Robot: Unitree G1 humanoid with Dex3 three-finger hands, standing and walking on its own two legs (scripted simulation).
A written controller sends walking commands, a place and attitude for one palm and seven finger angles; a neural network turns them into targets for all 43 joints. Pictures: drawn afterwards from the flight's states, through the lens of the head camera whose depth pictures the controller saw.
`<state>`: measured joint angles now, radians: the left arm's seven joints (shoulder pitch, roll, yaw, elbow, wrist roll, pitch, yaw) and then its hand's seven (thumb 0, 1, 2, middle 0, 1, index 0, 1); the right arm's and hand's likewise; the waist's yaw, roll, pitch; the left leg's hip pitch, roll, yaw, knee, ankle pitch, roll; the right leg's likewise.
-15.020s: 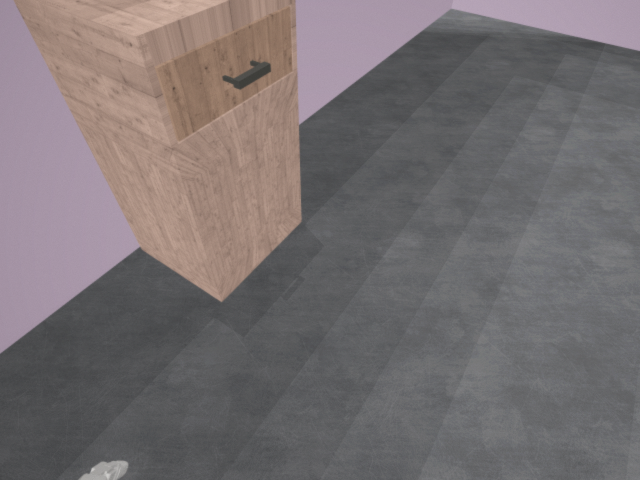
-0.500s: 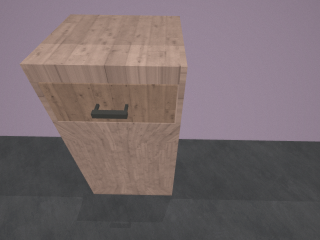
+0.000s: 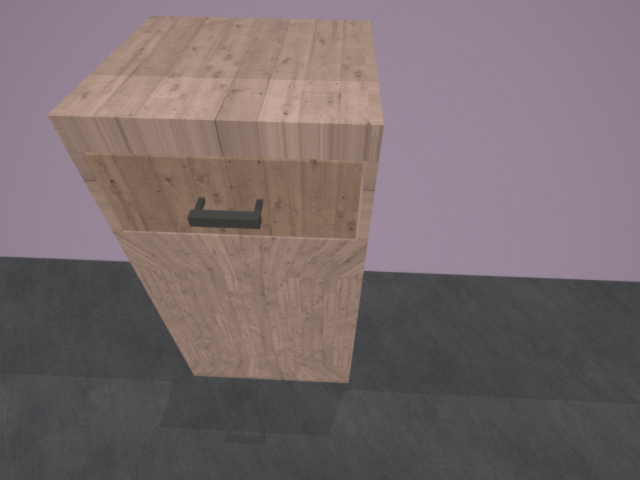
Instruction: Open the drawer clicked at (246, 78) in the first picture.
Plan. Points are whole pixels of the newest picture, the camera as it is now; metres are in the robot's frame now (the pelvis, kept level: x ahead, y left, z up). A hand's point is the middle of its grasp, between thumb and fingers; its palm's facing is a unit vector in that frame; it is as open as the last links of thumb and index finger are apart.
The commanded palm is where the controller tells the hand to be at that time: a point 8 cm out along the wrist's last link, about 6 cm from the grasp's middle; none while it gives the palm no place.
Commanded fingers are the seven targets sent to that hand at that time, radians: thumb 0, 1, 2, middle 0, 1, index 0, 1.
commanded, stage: raise the hand with hooked fingers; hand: left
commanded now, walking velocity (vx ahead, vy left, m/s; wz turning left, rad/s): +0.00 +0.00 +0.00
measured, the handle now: (227, 211) +0.53 +0.21 +0.01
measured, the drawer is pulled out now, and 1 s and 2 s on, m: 0.00 0.00 0.00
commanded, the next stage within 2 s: move the hooked fingers above the handle in 1.82 s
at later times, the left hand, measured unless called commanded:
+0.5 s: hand (150, 437) +0.17 +0.23 -0.04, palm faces +0.00 -0.11 -0.99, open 9.5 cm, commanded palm +0.18 +0.23 +0.03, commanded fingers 0.00 0.20 0.60 -0.25 -0.75 -0.25 -0.75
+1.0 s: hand (148, 308) +0.30 +0.25 +0.05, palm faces +0.10 -0.10 -0.99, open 12.4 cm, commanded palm +0.27 +0.24 +0.12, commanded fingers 0.00 -0.38 0.35 -0.29 -1.12 -0.29 -1.12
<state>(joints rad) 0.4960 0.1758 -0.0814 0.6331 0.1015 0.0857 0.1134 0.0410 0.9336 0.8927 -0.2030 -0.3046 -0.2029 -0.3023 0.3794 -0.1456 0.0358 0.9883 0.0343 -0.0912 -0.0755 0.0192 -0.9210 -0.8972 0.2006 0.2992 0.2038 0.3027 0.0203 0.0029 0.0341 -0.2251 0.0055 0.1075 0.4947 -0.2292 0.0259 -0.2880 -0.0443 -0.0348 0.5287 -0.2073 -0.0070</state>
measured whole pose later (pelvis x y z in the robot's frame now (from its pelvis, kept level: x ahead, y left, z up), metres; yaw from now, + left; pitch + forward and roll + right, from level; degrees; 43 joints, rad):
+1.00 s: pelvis +0.07 +0.00 -0.01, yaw +2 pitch +5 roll +0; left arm 0.28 0.43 -0.03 -0.19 0.96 0.04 0.24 0.00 -0.16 0.44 -0.29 -0.98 -0.29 -0.98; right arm 0.15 -0.28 -0.03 0.61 -0.03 0.13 0.00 0.01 -0.91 -0.90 0.20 0.30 0.20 0.30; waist 0.08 0.06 -0.04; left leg -0.34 -0.05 0.01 0.61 -0.37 0.04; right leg -0.38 0.03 0.07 0.64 -0.35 -0.01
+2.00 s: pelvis +0.03 +0.00 +0.01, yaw +4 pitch +0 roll +0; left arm -0.13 0.54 -0.04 0.01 0.87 -0.02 -0.01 0.00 -0.49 0.30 -0.32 -1.20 -0.32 -1.20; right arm 0.13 -0.26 0.00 0.62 0.02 0.15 -0.02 0.01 -0.91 -0.90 0.20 0.30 0.20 0.30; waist 0.08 0.08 0.01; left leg -0.22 -0.05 -0.03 0.44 -0.23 0.03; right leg -0.25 0.01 0.04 0.46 -0.21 -0.01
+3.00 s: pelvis +0.06 -0.01 +0.00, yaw +3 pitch +7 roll +1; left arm -0.44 0.44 -0.16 0.39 0.96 0.00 0.06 0.00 -0.49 0.30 -0.31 -1.20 -0.32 -1.20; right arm 0.18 -0.24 -0.01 0.62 0.03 0.18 -0.03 0.01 -0.91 -0.90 0.20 0.30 0.20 0.30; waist 0.03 0.05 -0.06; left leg -0.35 -0.04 -0.02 0.54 -0.31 0.02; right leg -0.39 0.03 0.04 0.57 -0.30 -0.02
